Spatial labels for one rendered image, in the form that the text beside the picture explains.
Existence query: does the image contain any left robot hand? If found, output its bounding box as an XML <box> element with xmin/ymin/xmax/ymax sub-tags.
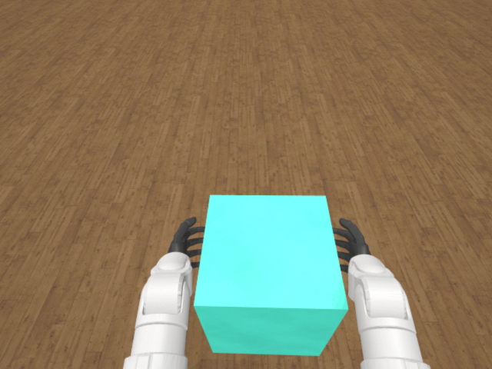
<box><xmin>168</xmin><ymin>217</ymin><xmax>205</xmax><ymax>269</ymax></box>

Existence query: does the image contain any right robot hand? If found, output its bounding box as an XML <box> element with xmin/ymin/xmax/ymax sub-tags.
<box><xmin>332</xmin><ymin>218</ymin><xmax>371</xmax><ymax>273</ymax></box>

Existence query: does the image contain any left robot forearm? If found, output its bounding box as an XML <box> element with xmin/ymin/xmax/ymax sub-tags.
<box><xmin>123</xmin><ymin>252</ymin><xmax>192</xmax><ymax>369</ymax></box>

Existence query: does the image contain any carton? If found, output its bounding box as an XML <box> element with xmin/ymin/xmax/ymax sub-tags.
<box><xmin>194</xmin><ymin>195</ymin><xmax>348</xmax><ymax>356</ymax></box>

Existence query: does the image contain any right robot forearm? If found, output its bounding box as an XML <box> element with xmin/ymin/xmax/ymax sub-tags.
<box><xmin>348</xmin><ymin>254</ymin><xmax>431</xmax><ymax>369</ymax></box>

